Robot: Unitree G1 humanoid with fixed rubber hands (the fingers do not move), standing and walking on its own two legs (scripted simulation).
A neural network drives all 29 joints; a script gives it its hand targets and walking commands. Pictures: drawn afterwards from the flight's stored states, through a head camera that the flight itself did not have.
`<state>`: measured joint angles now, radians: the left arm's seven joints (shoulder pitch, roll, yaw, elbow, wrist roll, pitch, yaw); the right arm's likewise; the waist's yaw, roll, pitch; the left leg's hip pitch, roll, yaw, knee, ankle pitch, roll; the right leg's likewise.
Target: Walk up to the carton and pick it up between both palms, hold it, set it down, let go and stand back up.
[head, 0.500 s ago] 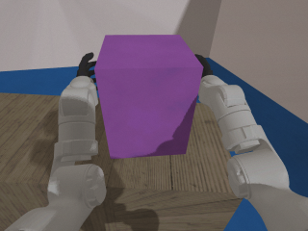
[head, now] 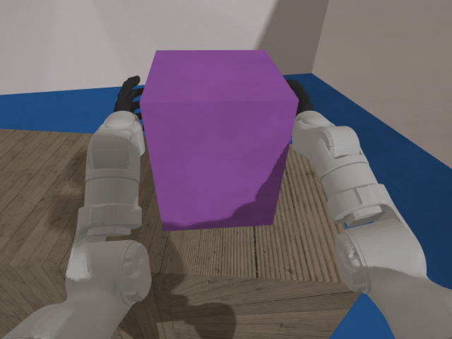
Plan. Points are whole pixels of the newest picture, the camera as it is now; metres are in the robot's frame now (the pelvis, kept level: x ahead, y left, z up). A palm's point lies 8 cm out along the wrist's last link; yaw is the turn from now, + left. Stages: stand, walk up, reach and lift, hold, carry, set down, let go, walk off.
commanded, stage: hold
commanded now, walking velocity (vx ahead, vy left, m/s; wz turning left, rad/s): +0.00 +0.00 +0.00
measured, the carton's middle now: (215, 138) +0.40 +0.01 +0.20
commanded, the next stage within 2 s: set down in 0.28 s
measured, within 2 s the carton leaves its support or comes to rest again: neither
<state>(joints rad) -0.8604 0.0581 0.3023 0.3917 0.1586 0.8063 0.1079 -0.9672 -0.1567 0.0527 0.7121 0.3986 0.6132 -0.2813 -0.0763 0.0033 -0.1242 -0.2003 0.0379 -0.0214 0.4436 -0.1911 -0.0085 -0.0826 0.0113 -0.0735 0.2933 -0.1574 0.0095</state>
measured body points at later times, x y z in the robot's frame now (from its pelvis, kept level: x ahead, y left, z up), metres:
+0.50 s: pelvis +0.00 +0.00 +0.00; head -0.08 +0.02 +0.44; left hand +0.39 +0.16 +0.26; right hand +0.39 -0.14 +0.25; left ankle +0.03 +0.12 -0.75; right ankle +0.00 -0.13 -0.75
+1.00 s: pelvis -0.01 +0.00 +0.00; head -0.05 +0.04 +0.45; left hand +0.40 +0.16 +0.19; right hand +0.39 -0.14 +0.17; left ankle +0.03 +0.12 -0.75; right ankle +0.00 -0.13 -0.75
